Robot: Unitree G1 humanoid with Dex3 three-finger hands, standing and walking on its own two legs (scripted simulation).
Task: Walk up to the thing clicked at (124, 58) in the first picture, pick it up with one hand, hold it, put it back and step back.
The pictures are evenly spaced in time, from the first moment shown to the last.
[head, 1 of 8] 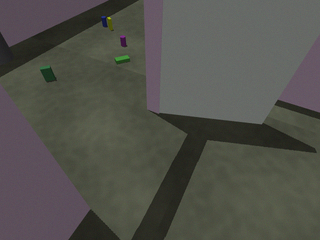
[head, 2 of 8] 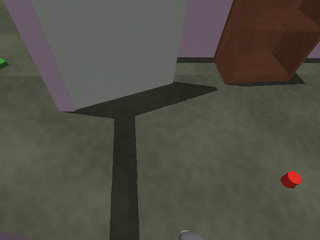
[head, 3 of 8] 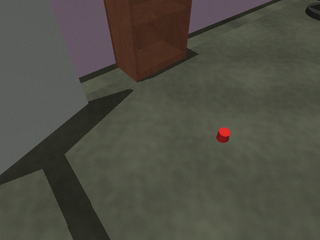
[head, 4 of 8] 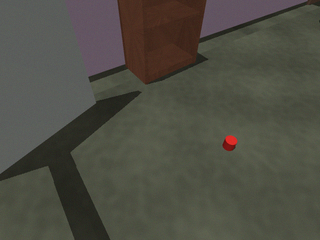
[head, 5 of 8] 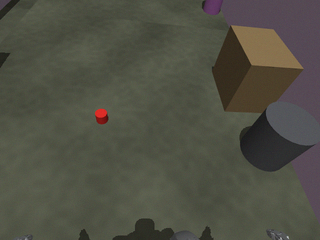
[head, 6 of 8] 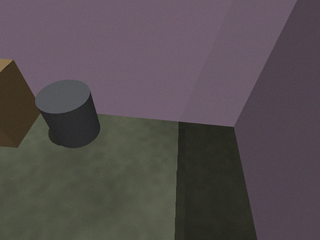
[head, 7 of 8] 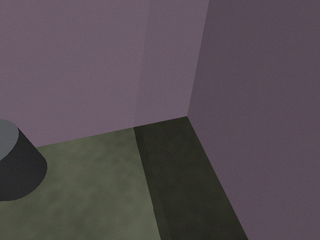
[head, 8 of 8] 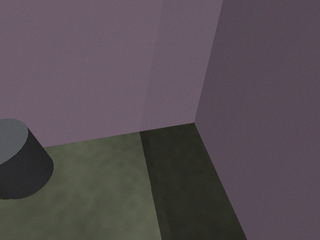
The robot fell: no
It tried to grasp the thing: no
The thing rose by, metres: 0.00
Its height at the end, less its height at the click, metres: +0.00
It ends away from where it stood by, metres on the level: 0.00
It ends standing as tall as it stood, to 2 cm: yes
